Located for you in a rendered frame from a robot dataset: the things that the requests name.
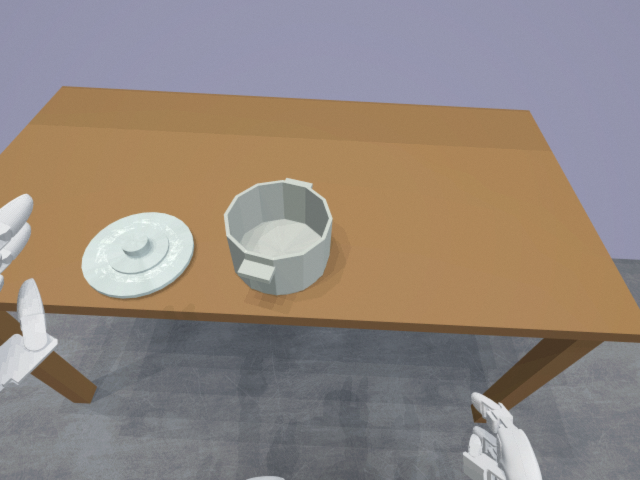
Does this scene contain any table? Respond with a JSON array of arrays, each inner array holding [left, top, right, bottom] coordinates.
[[0, 86, 640, 423]]

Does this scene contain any robot right hand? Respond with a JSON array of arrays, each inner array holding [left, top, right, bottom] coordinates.
[[463, 392, 542, 480]]

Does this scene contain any robot left hand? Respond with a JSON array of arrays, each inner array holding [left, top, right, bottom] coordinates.
[[0, 194, 57, 392]]

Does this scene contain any pot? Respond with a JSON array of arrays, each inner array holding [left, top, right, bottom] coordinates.
[[224, 178, 333, 295]]

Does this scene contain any lid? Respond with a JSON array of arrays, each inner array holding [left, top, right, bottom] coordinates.
[[82, 212, 194, 299]]

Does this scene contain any knob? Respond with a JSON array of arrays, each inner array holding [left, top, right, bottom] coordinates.
[[121, 232, 150, 256]]

